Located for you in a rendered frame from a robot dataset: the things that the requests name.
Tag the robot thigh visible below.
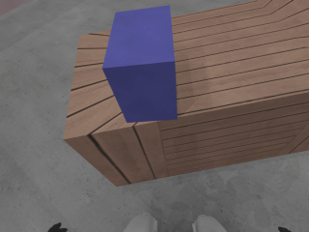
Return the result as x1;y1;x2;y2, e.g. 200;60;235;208
123;215;157;232
192;216;227;232

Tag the robot right thigh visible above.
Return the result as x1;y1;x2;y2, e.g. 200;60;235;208
192;216;227;232

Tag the robot left thigh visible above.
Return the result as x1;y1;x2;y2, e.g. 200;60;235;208
123;215;157;232

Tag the carton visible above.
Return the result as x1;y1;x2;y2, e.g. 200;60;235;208
102;5;178;123

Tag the pedestal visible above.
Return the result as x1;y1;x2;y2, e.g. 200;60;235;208
63;0;309;187

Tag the left robot hand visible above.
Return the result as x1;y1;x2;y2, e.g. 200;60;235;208
47;222;68;232

